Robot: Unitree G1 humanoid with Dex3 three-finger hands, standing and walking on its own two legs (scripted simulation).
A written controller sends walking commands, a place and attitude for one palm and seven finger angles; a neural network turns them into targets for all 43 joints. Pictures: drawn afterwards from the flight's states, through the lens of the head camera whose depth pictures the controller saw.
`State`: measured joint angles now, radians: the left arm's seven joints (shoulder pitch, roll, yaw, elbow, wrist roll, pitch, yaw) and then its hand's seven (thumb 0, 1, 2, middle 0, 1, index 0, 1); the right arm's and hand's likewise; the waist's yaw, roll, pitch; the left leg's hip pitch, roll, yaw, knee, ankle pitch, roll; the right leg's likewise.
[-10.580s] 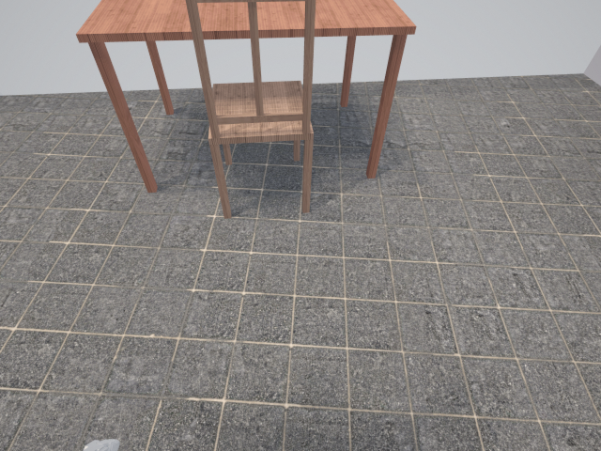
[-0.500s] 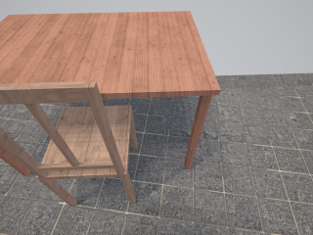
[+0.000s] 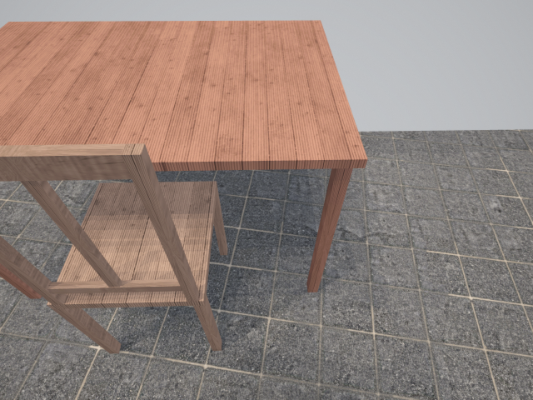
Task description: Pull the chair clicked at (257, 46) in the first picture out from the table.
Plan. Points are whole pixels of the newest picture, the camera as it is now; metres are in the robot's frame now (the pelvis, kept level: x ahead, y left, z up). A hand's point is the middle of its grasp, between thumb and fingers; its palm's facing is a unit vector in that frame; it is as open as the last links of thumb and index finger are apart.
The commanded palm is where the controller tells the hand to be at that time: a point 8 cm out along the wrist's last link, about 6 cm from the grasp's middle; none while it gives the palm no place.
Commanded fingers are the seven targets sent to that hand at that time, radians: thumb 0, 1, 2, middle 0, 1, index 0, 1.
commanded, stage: look again from close up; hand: left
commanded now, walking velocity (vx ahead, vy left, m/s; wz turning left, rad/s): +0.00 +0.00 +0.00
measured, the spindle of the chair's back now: (81, 241) +0.39 +0.39 -0.06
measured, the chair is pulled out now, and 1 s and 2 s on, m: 0.00 0.00 0.00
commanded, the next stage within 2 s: raise the hand toward the chair's back in 1.06 s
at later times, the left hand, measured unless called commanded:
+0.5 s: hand out of the picture +0.00 +0.14 -0.17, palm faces +0.04 -0.98 -0.19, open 7.3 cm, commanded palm none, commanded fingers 0.00 0.90 0.90 -0.20 -0.30 -0.20 -0.30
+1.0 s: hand out of the picture -0.02 +0.12 -0.17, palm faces +0.06 -0.98 -0.17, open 7.3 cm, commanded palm none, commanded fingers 0.00 0.90 0.90 -0.20 -0.30 -0.20 -0.30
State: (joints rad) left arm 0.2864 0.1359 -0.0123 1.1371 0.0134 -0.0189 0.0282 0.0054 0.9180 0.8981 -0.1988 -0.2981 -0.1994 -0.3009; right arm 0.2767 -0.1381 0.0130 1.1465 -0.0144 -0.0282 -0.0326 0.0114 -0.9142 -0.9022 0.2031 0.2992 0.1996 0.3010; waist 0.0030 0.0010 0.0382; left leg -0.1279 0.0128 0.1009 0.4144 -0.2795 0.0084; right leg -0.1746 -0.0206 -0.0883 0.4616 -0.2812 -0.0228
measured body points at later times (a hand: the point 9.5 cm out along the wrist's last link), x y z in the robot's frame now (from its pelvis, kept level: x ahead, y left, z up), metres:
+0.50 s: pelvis +0.01 -0.02 +0.00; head +0.02 -0.03 +0.45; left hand -0.01 +0.20 -0.16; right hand +0.00 -0.23 -0.17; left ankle -0.04 +0.11 -0.74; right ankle -0.02 -0.10 -0.74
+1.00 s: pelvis +0.00 -0.03 +0.00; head +0.01 -0.04 +0.45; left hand -0.02 +0.18 -0.16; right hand -0.01 -0.24 -0.17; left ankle -0.04 +0.11 -0.74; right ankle -0.02 -0.10 -0.74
